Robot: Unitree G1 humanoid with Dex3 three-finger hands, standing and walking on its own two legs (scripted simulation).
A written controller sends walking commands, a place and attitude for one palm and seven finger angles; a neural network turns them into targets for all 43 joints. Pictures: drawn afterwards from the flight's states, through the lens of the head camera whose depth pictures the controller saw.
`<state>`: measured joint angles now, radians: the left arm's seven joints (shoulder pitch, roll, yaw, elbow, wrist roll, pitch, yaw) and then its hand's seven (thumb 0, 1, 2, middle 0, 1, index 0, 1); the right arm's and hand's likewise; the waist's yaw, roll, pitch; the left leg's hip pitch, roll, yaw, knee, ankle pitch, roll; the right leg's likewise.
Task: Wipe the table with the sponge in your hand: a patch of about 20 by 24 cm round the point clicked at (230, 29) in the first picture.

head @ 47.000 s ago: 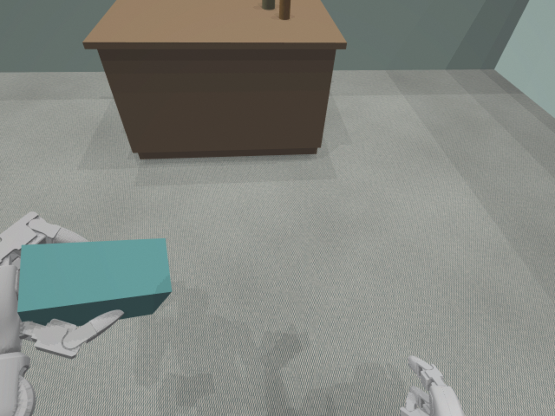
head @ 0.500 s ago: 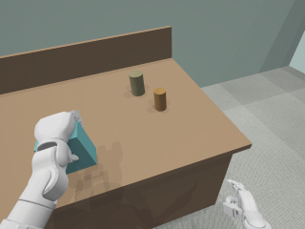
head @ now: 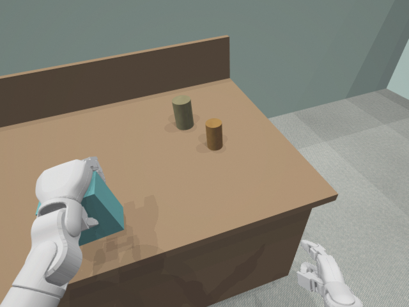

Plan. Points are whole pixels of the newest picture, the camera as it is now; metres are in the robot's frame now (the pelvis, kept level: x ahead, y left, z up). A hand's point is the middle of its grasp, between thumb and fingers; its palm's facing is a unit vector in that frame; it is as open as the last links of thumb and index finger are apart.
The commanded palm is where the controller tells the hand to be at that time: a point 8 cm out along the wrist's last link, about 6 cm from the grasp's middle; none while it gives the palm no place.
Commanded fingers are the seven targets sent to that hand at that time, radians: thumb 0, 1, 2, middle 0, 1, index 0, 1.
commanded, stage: bring the sponge back beside the body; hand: left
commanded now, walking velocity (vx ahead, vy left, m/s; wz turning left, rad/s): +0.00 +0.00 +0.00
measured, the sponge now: (90, 216) +0.25 +0.29 +0.06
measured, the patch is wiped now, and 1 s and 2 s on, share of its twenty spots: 1.00 1.00 1.00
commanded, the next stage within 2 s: step back with the hand held close in 1.24 s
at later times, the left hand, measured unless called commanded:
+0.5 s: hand (69, 217) +0.22 +0.29 +0.11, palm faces +0.08 -0.13 -0.99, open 10.1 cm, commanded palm +0.18 +0.28 +0.18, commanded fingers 0.00 0.10 1.30 -1.20 -1.60 -1.20 -1.60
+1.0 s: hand (55, 245) +0.17 +0.28 +0.11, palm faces +0.09 -0.12 -0.99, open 10.1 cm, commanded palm +0.13 +0.28 +0.18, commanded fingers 0.00 0.10 1.30 -1.20 -1.60 -1.20 -1.60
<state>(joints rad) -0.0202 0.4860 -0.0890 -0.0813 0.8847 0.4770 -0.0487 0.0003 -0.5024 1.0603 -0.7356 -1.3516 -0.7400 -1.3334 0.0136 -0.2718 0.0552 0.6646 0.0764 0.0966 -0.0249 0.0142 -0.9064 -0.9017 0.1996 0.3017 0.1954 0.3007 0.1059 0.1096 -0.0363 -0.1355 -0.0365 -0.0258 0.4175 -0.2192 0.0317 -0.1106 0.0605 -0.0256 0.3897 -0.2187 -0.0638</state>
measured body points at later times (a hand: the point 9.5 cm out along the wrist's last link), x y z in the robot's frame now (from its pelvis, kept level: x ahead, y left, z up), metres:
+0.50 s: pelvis -0.01 +0.00 +0.00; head -0.04 -0.04 +0.45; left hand +0.21 +0.29 +0.17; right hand +0.25 -0.18 -0.06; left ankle +0.01 +0.10 -0.74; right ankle +0.00 -0.08 -0.74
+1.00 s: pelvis -0.02 +0.00 +0.00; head -0.07 -0.04 +0.44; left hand +0.16 +0.28 +0.16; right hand +0.24 -0.18 -0.06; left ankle +0.01 +0.10 -0.74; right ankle +0.00 -0.08 -0.74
